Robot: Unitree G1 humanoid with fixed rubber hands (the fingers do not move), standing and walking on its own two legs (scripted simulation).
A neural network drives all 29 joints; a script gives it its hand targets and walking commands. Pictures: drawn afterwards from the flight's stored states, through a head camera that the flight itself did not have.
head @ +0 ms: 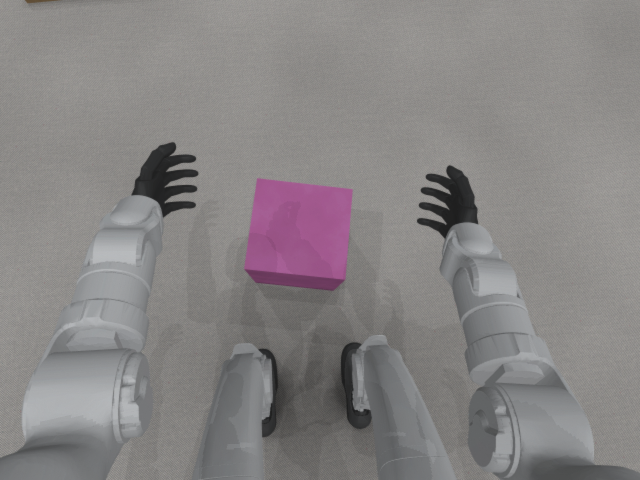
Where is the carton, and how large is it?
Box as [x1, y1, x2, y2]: [244, 178, 352, 290]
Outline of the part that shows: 257,178 244,269 256,282 333,290 345,278 352,189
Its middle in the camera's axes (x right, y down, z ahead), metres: -0.05 +0.00 +0.94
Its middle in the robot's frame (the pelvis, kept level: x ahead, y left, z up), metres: +0.49 +0.00 -0.53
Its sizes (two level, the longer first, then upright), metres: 0.210 0.200 0.250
